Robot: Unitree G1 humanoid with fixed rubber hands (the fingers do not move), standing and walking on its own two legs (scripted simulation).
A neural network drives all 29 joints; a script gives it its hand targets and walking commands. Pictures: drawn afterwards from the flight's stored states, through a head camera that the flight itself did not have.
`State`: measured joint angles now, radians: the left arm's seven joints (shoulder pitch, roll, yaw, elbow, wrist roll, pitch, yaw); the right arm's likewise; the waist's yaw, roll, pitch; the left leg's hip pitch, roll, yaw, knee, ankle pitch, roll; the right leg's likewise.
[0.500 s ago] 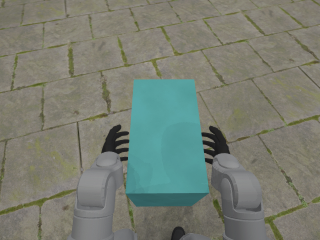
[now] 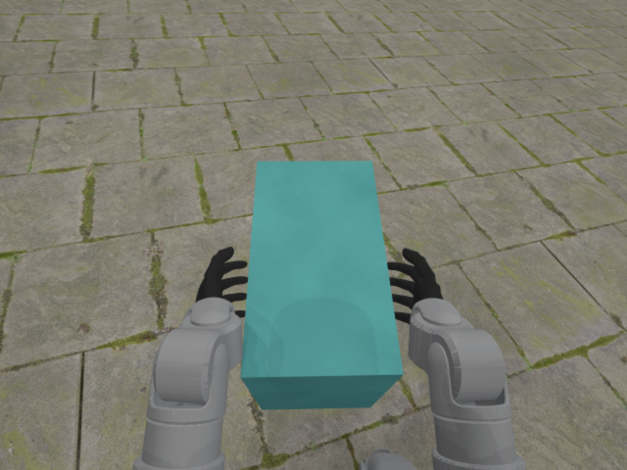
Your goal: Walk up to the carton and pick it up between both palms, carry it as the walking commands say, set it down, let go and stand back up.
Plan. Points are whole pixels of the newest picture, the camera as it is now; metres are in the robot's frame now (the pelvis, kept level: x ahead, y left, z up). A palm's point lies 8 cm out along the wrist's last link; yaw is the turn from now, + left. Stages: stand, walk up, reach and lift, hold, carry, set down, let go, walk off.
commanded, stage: carry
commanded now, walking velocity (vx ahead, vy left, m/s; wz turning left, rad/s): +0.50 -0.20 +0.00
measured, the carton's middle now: (315, 288) +0.36 +0.00 +0.01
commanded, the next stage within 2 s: none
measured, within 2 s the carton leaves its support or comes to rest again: neither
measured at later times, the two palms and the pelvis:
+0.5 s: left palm (316, 176) +0.57 +0.00 +0.05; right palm (453, 188) +0.56 -0.25 +0.05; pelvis +0.28 -0.12 -0.02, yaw +0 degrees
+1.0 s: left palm (313, 129) +0.69 +0.00 +0.07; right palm (436, 138) +0.69 -0.24 +0.07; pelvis +0.40 -0.11 -0.03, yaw -2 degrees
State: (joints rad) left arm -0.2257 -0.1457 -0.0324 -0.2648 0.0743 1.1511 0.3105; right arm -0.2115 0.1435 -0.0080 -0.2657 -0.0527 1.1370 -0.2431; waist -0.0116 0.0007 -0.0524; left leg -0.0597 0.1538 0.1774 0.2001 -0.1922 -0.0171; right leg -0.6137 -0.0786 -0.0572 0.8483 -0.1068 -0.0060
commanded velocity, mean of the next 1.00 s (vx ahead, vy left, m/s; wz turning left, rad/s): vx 0.16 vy -0.06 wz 0.00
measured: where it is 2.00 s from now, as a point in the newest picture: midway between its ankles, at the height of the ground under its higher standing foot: (336, 423)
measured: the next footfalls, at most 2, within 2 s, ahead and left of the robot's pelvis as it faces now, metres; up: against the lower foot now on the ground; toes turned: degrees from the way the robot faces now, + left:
right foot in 0.20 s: +0.33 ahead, -0.20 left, +0.00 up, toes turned -9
left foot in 0.66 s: +0.49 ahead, -0.05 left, +0.00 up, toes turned +7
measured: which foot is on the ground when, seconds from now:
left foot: down 0.00-0.22, up 0.24-0.64, down 0.66-1.00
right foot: up 0.00-0.18, down 0.20-0.72, up 0.74-0.86, down 0.88-1.00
